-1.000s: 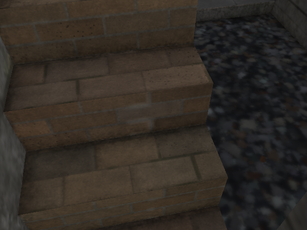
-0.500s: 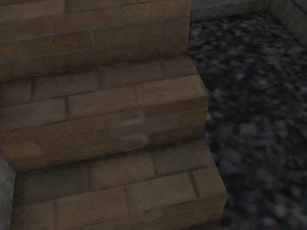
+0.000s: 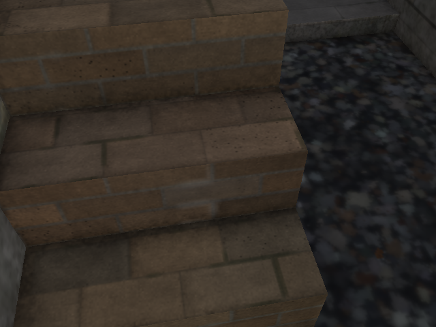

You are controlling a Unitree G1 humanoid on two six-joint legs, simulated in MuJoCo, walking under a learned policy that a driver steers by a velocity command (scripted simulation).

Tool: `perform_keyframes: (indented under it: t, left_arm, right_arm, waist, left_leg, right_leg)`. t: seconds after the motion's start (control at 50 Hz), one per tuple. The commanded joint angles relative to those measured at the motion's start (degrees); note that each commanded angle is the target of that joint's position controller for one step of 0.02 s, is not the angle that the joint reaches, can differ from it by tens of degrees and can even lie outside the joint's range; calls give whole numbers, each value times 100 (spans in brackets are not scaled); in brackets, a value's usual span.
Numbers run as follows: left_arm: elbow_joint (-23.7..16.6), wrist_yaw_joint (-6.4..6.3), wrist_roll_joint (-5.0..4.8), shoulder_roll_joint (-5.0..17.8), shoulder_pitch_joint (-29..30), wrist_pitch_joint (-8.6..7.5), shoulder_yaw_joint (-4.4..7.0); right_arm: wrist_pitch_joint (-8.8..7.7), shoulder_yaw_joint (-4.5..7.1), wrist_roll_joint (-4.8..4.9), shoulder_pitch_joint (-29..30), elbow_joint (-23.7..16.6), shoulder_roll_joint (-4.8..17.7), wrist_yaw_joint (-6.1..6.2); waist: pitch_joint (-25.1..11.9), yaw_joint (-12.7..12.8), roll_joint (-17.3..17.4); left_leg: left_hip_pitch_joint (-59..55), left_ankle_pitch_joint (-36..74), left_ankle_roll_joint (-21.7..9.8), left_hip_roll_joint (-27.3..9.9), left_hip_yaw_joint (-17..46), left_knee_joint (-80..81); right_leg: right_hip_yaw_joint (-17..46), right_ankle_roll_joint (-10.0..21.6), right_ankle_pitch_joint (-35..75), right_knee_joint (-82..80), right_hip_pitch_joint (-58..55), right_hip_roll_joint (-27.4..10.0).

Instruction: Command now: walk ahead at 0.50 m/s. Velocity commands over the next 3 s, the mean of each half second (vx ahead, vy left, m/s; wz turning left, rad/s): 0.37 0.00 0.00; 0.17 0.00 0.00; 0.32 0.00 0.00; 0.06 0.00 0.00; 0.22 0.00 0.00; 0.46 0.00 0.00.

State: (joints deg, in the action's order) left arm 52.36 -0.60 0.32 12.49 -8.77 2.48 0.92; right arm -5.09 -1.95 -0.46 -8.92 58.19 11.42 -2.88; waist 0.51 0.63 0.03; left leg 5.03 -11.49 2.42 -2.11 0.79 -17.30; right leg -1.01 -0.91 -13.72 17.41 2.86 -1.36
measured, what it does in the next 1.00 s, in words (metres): stands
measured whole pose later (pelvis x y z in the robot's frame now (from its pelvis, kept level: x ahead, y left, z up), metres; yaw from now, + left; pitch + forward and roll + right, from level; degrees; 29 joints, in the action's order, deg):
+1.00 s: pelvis -0.02 +0.03 +0.00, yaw +0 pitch +0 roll +0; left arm 58.7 -3.8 -0.4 12.0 -16.4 1.9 -0.8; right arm -5.8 -1.7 -0.5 -15.5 56.9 10.9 -1.5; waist -0.2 0.5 -0.8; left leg 9.6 -11.2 -0.5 0.8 0.1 -20.5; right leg 0.8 -3.9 -12.6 19.2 6.9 -4.1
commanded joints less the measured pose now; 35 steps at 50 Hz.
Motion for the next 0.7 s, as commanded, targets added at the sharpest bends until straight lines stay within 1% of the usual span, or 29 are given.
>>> perform_keyframes:
  t: [0.02,0.04,0.06,0.08,0.14,0.18,0.22,0.24,0.28,0.3,0.34,0.42,0.44,0.46,0.52,0.54,0.56,0.62,0.7]
  left_arm:
    - [-276,-19,5,629,106,-62,91]
    - [-271,-17,10,610,97,-65,78]
    - [-249,-3,-3,617,122,-55,65]
    - [-254,1,-4,610,132,-52,54]
    - [-244,3,-9,630,133,-65,26]
    - [-219,-5,-22,673,135,-76,14]
    - [-194,-10,-15,693,121,-83,3]
    - [-162,0,-22,704,64,-88,5]
    - [-112,5,-38,726,2,-88,8]
    - [-64,7,-35,754,-76,-83,22]
    - [0,4,-29,792,-93,-44,39]
    - [67,-15,-43,766,-172,5,48]
    - [147,-4,-63,720,-283,37,39]
    - [165,-2,-66,727,-307,53,43]
    - [214,-30,-51,745,-390,66,53]
    - [230,-36,-51,756,-419,69,57]
    - [284,-44,-67,814,-490,104,74]
    - [313,-63,-65,799,-571,143,86]
    - [376,-80,-61,776,-716,157,102]
  right_arm:
    - [-54,69,-10,35,-191,505,-16]
    - [-70,54,-1,58,-182,471,-35]
    - [-87,37,-52,41,-162,454,-28]
    - [-95,34,-58,44,-146,474,-30]
    - [-97,22,-51,81,-126,508,-51]
    - [-111,8,-54,143,-153,499,-57]
    - [-122,9,-51,103,-122,546,-70]
    - [-130,23,-30,-68,-69,576,-80]
    - [-130,41,-23,-131,-32,619,-103]
    - [-118,44,-51,-157,-30,625,-122]
    - [-103,47,-63,-178,-35,571,-138]
    - [-82,74,-59,-271,-7,592,-149]
    - [-81,80,-56,-294,-20,575,-127]
    - [-80,87,-52,-336,-16,581,-118]
    - [-79,111,-36,-427,-29,599,-118]
    - [-77,117,-38,-454,-37,596,-118]
    - [-53,107,-70,-476,-140,553,-120]
    - [-31,122,-61,-651,-166,543,-112]
    - [-23,147,-55,-790,-241,519,-89]
  waist:
    - [-205,-8,-40]
    - [-187,7,-24]
    - [-152,-28,-74]
    - [-134,-21,-52]
    - [-97,-19,23]
    - [-120,-15,3]
    - [-105,-24,19]
    - [-168,-61,-24]
    - [-121,-53,28]
    - [-110,-31,49]
    - [-49,-58,78]
    - [23,-38,97]
    - [46,-41,39]
    - [79,-46,20]
    - [87,-41,32]
    - [94,-43,43]
    - [176,-114,136]
    - [126,-110,97]
    - [164,-95,79]
  left_leg:
    - [153,1517,-189,-326,295,154]
    - [166,1487,-202,-332,302,166]
    - [206,1298,-216,-311,291,192]
    - [238,1215,-223,-304,297,216]
    - [287,1108,-240,-291,316,264]
    - [306,1060,-262,-304,334,274]
    - [314,1173,-270,-300,345,260]
    - [249,1210,-250,-292,310,238]
    - [253,1375,-252,-276,303,188]
    - [246,1365,-260,-269,307,177]
    - [279,1320,-280,-255,292,162]
    - [390,1175,-300,-232,307,133]
    - [453,1081,-303,-257,337,120]
    - [502,1021,-307,-255,348,116]
    - [566,948,-304,-260,365,81]
    - [585,929,-304,-259,370,70]
    - [603,926,-298,-219,330,45]
    - [654,852,-302,-211,353,17]
    - [739,663,-314,-203,379,28]
  right_leg:
    - [488,17,2180,-63,-223,-552]
    - [496,29,2097,-101,-221,-559]
    - [472,26,2018,-94,-199,-534]
    - [471,24,1933,-102,-191,-538]
    - [456,12,1678,-133,-154,-547]
    - [453,-10,1549,-173,-160,-537]
    - [432,-24,1555,-153,-150,-541]
    - [431,-32,1518,-135,-157,-535]
    - [396,-33,1460,-70,-90,-522]
    - [376,-29,1295,-73,-50,-514]
    - [354,-44,1076,-55,52,-478]
    - [326,-57,795,4,175,-468]
    - [387,-84,683,-2,186,-477]
    - [385,-92,625,12,210,-477]
    - [392,-112,515,40,277,-482]
    - [396,-115,491,51,303,-484]
    - [432,-78,552,42,367,-470]
    - [425,-71,499,76,356,-473]
    - [445,-85,400,95,408,-479]
Next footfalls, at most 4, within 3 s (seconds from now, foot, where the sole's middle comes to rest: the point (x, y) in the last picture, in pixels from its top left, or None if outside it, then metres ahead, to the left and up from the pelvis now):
none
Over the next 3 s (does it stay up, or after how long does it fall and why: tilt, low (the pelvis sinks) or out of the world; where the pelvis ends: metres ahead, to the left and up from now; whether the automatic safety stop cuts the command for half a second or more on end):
stays up -0.01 0.03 0.00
